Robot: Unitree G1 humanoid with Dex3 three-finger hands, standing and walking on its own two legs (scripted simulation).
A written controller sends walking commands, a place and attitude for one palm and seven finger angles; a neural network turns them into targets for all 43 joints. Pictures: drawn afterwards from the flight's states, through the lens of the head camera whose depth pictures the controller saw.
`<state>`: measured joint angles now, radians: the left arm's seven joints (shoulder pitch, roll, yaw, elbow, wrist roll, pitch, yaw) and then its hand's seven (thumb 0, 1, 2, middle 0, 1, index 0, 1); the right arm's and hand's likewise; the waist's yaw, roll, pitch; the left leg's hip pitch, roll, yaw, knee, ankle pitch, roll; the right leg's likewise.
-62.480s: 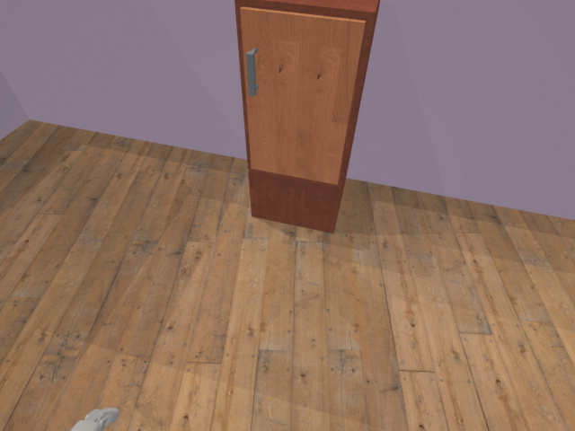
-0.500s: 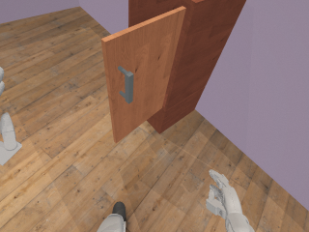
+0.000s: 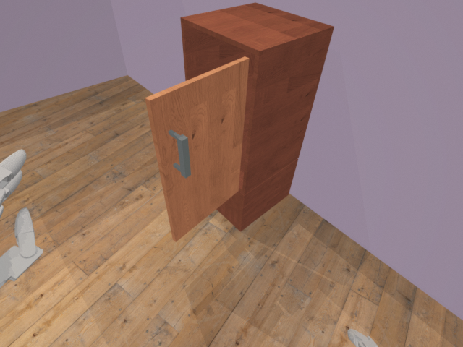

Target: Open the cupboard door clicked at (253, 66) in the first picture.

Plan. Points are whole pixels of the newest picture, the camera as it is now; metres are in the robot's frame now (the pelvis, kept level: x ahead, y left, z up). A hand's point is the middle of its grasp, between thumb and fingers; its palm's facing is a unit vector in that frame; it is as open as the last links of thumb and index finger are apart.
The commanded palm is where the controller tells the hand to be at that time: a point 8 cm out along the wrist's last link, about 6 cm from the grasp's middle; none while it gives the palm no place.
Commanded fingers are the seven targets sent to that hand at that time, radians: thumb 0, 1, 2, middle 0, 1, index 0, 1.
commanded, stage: stop stepping back and stand still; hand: left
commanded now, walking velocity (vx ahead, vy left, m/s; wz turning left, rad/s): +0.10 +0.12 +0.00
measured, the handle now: (179, 154) +0.61 +0.16 -0.02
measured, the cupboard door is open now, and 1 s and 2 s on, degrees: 96 96 96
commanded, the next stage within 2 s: let the arm hang, fingers relaxed in 0.90 s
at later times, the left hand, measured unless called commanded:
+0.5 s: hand out of the picture +0.19 +0.31 +0.18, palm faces +0.43 -0.78 -0.44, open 7.5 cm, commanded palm +0.13 +0.35 +0.18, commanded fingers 0.00 0.90 0.90 -0.20 -0.30 -0.20 -0.30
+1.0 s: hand out of the picture +0.17 +0.33 +0.16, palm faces +0.43 -0.78 -0.46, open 7.5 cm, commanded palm none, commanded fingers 0.00 0.90 0.90 -0.20 -0.30 -0.20 -0.30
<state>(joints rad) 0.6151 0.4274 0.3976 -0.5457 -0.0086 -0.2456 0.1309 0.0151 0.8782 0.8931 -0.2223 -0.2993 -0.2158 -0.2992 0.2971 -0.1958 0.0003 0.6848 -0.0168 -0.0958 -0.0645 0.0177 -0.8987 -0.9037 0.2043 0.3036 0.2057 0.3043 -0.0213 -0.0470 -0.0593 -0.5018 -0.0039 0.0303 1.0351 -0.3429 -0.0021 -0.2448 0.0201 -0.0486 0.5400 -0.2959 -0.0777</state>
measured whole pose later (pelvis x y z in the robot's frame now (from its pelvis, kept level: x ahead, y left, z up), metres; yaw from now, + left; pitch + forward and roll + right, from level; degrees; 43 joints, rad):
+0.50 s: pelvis -0.01 +0.05 +0.00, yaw +0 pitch -1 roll -1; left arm 0.53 0.42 0.42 -0.49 -0.04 -0.21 0.15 0.01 0.88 0.89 -0.22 -0.30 -0.21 -0.30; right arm 0.17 -0.17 0.03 0.58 0.00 -0.12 -0.06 0.02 -0.90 -0.90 0.20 0.30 0.21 0.30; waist -0.01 -0.02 0.01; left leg -0.23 0.05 0.09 0.50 -0.24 0.01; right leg -0.20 0.00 -0.04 0.47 -0.24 0.00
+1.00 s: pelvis -0.02 +0.06 +0.01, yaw +1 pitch -1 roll -1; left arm 0.55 0.39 0.40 -0.43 -0.03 -0.21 0.15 0.01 0.88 0.89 -0.21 -0.30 -0.21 -0.30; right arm 0.23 -0.20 0.01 0.64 0.00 -0.12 -0.08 0.02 -0.90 -0.90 0.20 0.30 0.21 0.30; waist -0.01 0.01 0.02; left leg -0.26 0.03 0.08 0.45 -0.18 0.03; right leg -0.20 -0.02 -0.05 0.38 -0.17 0.02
